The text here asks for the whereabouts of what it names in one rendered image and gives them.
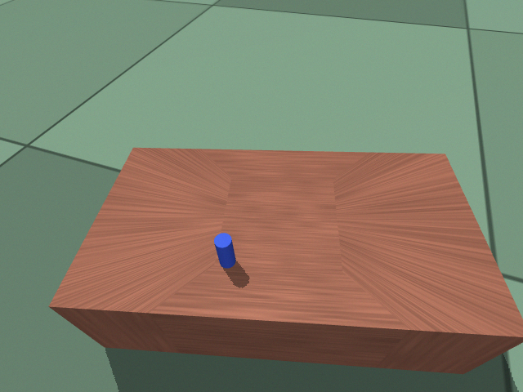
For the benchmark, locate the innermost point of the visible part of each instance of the can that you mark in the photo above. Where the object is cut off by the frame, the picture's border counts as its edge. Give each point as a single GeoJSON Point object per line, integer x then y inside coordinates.
{"type": "Point", "coordinates": [225, 250]}

